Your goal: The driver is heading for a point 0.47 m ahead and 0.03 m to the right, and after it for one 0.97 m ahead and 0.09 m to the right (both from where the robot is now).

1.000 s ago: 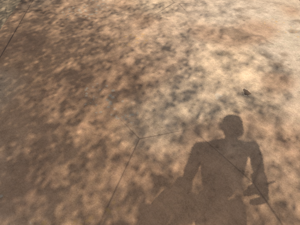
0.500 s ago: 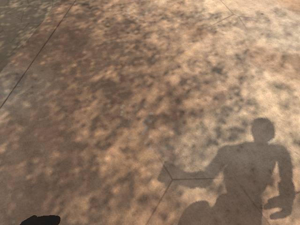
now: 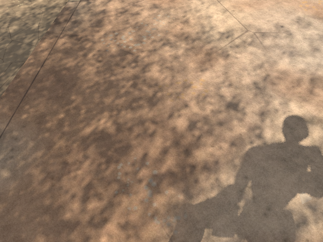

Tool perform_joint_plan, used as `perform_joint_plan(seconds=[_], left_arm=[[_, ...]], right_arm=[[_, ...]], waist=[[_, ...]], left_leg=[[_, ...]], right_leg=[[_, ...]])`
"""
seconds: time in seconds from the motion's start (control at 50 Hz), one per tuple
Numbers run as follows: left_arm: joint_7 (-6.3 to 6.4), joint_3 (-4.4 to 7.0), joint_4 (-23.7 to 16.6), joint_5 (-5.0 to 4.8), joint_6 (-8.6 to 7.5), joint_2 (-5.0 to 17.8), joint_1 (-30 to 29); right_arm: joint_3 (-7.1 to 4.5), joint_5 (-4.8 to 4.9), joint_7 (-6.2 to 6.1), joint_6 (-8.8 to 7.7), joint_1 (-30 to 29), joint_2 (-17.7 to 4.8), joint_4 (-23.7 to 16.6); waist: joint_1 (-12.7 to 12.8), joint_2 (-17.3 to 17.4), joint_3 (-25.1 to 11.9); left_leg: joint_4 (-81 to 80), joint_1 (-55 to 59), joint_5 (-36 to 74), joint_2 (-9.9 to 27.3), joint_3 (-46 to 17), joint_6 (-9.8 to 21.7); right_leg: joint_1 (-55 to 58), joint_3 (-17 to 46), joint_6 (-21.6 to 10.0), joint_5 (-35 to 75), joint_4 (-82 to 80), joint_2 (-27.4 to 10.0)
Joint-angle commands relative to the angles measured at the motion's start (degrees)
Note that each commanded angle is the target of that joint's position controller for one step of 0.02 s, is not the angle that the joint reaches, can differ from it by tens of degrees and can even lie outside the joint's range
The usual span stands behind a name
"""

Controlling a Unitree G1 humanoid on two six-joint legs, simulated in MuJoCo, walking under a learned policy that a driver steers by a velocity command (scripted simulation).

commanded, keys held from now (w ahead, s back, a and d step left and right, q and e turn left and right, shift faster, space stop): w+e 0.40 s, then w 0.28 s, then w+q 0.32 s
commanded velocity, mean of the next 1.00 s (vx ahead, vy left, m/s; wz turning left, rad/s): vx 0.50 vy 0.00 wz -0.25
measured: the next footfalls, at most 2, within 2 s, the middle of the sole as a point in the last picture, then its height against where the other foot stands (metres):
left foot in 0.22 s outside the picture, level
right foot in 0.72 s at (234, 239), level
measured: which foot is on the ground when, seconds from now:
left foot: up 0.00-0.20, down 0.22-0.74, up 0.76-1.00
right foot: down 0.00-0.24, up 0.26-0.70, down 0.72-1.00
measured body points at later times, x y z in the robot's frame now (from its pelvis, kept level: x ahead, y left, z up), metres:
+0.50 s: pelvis +0.27 +0.03 +0.00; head +0.29 +0.03 +0.45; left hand +0.51 +0.24 -0.10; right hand +0.24 -0.26 -0.11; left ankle +0.27 +0.14 -0.75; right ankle +0.31 -0.15 -0.67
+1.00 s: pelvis +0.50 -0.11 +0.00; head +0.52 -0.12 +0.45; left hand +0.64 +0.15 -0.11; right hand +0.56 -0.41 -0.12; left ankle +0.65 +0.04 -0.67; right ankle +0.45 -0.19 -0.75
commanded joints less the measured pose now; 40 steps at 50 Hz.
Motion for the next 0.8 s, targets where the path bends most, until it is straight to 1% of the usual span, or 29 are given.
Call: perform_joint_plan(seconds=[0.02,0.08,0.14,0.18,0.2,0.22,0.24,0.26,0.28,0.3,0.32,0.34,0.36,0.38,0.4,0.44,0.48,0.52,0.56,0.6,0.62,0.66,0.68,0.7,0.72,0.74,0.76,0.78,0.8], left_arm=[[1.25,2.72,-4.11,-0.6,-0.25,10.37,-0.65],[1.68,2.69,-3.4,-0.85,0.63,10.09,2.54],[2.04,2.76,-3.39,-0.91,1.45,9.92,3.75],[2.21,3.03,-4.0,-0.75,1.84,10.22,2.3],[2.12,2.79,-4.65,-0.67,1.9,9.39,0.93],[1.81,1.95,-5.85,-0.14,1.64,7.02,-0.51],[1.82,0.87,-7.22,-0.18,1.13,3.47,3.34],[1.79,0.26,-8.18,-0.92,0.78,4.1,7.8],[1.72,1.5,-7.12,-1.47,0.99,9.28,5.56],[1.62,1.9,-7.84,-1.01,1.41,10.43,0.45],[1.48,1.96,-8.65,-0.41,1.6,9.6,-2.08],[1.28,2.23,-9.1,-0.11,1.82,8.94,-3.04],[0.94,2.12,-9.26,-0.48,2.16,7.78,-2.44],[0.74,1.89,-9.45,-0.7,2.47,6.51,-2.25],[0.65,1.74,-9.95,-0.66,2.7,5.78,-2.81],[0.68,1.34,-10.89,-0.12,2.65,4.75,-4.92],[0.38,0.83,-11.12,0.04,2.19,3.89,-6.85],[-0.27,0.32,-11.72,0.18,1.48,3.35,-10.56],[-0.95,-0.13,-12.78,0.19,0.85,2.92,-14.98],[-1.45,-0.24,-14.2,-0.16,0.58,3.21,-18.44],[-1.62,-0.13,-14.87,-0.29,0.51,3.69,-19.51],[-1.83,0.29,-15.57,-0.19,0.38,4.94,-19.6],[-1.75,0.91,-15.04,0.03,0.33,6.1,-16.72],[-1.42,2.09,-12.99,0.38,0.27,7.98,-9.84],[-0.68,3.64,-10.71,0.77,0.42,11.38,-0.77],[0.2,4.95,-10.06,2.24,0.72,17.81,6.64],[0.25,4.3,-9.86,1.59,0.81,15.84,7.94],[0.08,3.07,-9.41,1.36,0.62,12.27,5.36],[-0.02,2.4,-9.22,0.97,0.44,10.18,1.94]], right_arm=[[-0.58,0.17,0.04,-0.71,-4.12,-2.7,-4.56],[-0.51,0.95,0.85,-1.35,-9.11,-2.84,-5.87],[-1.08,1.39,1.58,-2.15,-11.14,-4.46,-6.85],[-1.8,1.61,1.63,-2.71,-8.22,-5.93,-6.36],[-2.51,1.43,1.32,-2.95,-3.45,-7.13,-5.22],[-3.36,0.53,0.84,-3.14,3.95,-9.33,-4.3],[-4.55,-0.48,0.31,-2.75,12.13,-13.96,-3.52],[-4.54,0.51,0.81,-1.84,14.86,-13.14,-1.68],[-3.32,1.1,0.78,-1.45,12.1,-8.27,-2.58],[-2.64,0.97,0.64,-0.94,9.8,-6.13,-2.91],[-2.19,0.67,0.78,-0.69,7.34,-5.32,-2.55],[-1.79,0.42,0.83,-0.73,5.74,-4.31,-2.17],[-1.72,0.2,0.92,-0.84,4.8,-4.26,-1.84],[-1.88,0.37,1.05,-1.11,4.56,-4.41,-1.43],[-2.09,0.55,1.12,-1.39,4.56,-4.93,-0.95],[-2.53,0.53,1.26,-1.78,5.75,-6.36,0.61],[-2.71,0.58,1.4,-1.7,6.52,-7.25,1.9],[-2.75,1.18,1.45,-1.31,6.87,-8.05,2.86],[-2.87,1.86,1.4,-0.8,8.75,-9.19,4.07],[-3.05,2.43,1.47,-0.24,11.48,-10.38,5.58],[-3.14,2.64,1.47,0.11,12.36,-10.82,6.28],[-3.27,3.01,1.31,0.92,13.06,-11.61,7.36],[-3.29,3.12,1.13,1.28,12.56,-12.17,7.65],[-2.88,3.35,1.01,1.6,12.52,-11.65,8.07],[-1.89,2.73,0.84,1.43,12.87,-9.76,7.81],[0.29,1.41,1.22,0.46,16.18,-3.8,5.26],[0.44,1.96,1.38,-0.66,16.83,-4.25,6.2],[-1.21,3.8,1.6,-0.87,12.78,-9.17,5.35],[-1.14,3.95,1.59,-0.75,9.69,-8.81,4.46]], waist=[[-0.36,-5.6,-2.08],[1.52,-6.46,-1.93],[1.34,-7.02,-1.7],[-0.85,-8.82,-2.2],[-3.62,-8.84,-4.39],[-7.38,-7.1,-10.76],[-8.33,3.25,-19.61],[-6.63,17.65,-22.89],[-7.22,9.83,-14.89],[-7.65,4.55,-8.27],[-6.38,1.82,-3.78],[-5.09,2.63,-1.71],[-3.96,4.14,-0.73],[-3.57,4.85,-0.62],[-3.38,4.67,-0.48],[-3.45,2.89,-0.3],[-3.77,1.84,-0.58],[-4.83,1.52,0.12],[-6.44,1.39,0.91],[-7.52,1.9,1.64],[-7.5,2.36,1.92],[-6.34,3.53,1.51],[-4.04,4.14,-0.35],[-0.05,3.58,-4.46],[4.13,2.34,-10.67],[4.52,-9.84,-20.19],[4.69,-13.84,-26.55],[4.79,-9.56,-17.76],[2.94,-8.51,-11.23]], left_leg=[[-10.6,3.75,10.82,-2.66,1.87,-1.25],[-17.22,7.3,14.89,-4.93,1.99,-1.14],[-22.02,8.46,10.89,-5.83,0.55,-0.14],[-24.2,13.01,7.07,-5.81,0.62,1.48],[-26.8,20.29,8.13,-5.41,1.37,3.14],[-24.83,33.47,8.24,0.31,-2.68,6.35],[-24.04,54.1,4.87,12.51,-18.88,12.98],[-28.51,60.1,-6.15,21.03,-38.2,18.26],[-30.38,53.47,-13.99,19.31,-34.88,16.42],[-31.39,46.03,-12.08,16.46,-26.08,14.1],[-33.46,38.83,-6.75,13.87,-20.06,13.19],[-35.13,34.35,-2.6,11.94,-15.65,12.63],[-36.82,30.84,-0.31,10.52,-11.89,12.27],[-38.19,29.06,1.8,9.96,-9.13,12.56],[-39.24,28.4,4.05,9.9,-6.74,13.11],[-40.46,28.28,8.51,10.1,-3.85,14.29],[-40.67,29.54,12.33,9.45,-0.34,14.28],[-40.66,29.75,14.16,8.16,3.31,13.38],[-40.36,30.15,13.67,7.86,5.15,12.67],[-39.65,32.84,13.57,9.28,4.72,12.43],[-38.87,34.79,14.63,10.24,4.39,12.13],[-35.87,38.22,20.28,11.63,4.29,11.18],[-31.92,38.73,28.64,11.23,5.33,10.27],[-23.56,36.49,36.44,9.11,7.21,8.9],[-11.47,28.11,31.76,6.41,8.84,6.74],[11.93,5.14,5.94,-1.21,10.71,2.51],[22.85,-2.36,-23.47,-5.34,0.85,2.22],[26.66,-7.39,-21.21,-2.37,-1.82,2.68],[24.46,-7.91,-16.56,0.28,0.01,2.99]], right_leg=[[-2.29,10.43,-7.37,12.92,-5.51,-11.87],[-1.58,12.34,-6.24,10.18,-3.43,-11.97],[3.49,17.54,-5.6,7.72,0.54,-13.73],[4.9,20.09,-4.68,9.73,3.87,-14.33],[3.81,19.24,-3.33,12.88,7.87,-12.51],[-0.95,16.32,-1.51,12.41,18.37,-9.88],[-16.44,8.68,2.25,-1.56,36.6,-2.89],[-29.81,5.22,3.64,-25.61,48.81,-2.2],[-34.38,6.08,4.19,-22.31,54.26,-6.26],[-34.7,3.86,4.7,-17.4,55.34,-8.13],[-33.47,2.69,5.05,-13.9,53.37,-9.69],[-31.94,2.53,5.15,-11.54,51.15,-11.33],[-29.8,1.87,5.25,-10.25,50.15,-12.38],[-28.91,1.07,5.48,-9.22,49.42,-12.82],[-29.21,0.7,5.84,-7.87,48.46,-13.19],[-30.12,1.13,6.42,-4.54,43.83,-13.29],[-29.72,1.03,6.34,0.61,37.08,-13.06],[-27.62,-1.0,5.88,6.36,28.79,-12.45],[-25.05,-3.64,5.44,9.5,22.3,-11.61],[-24.4,-4.8,4.75,8.35,18.59,-11.01],[-24.44,-5.02,4.11,6.42,17.07,-10.67],[-22.33,-6.06,2.38,1.76,14.22,-9.41],[-17.06,-7.34,1.24,0.94,12.27,-7.84],[-5.71,-8.74,-0.36,3.32,9.26,-6.06],[10.1,-5.19,-2.36,6.03,10.98,-9.18],[33.14,19.06,-10.28,2.32,10.49,-26.05],[34.78,35.62,-13.89,0.21,2.67,-32.17],[28.16,26.96,-11.01,-1.36,1.91,-29.82],[20.36,18.1,-8.78,0.03,0.75,-27.06]])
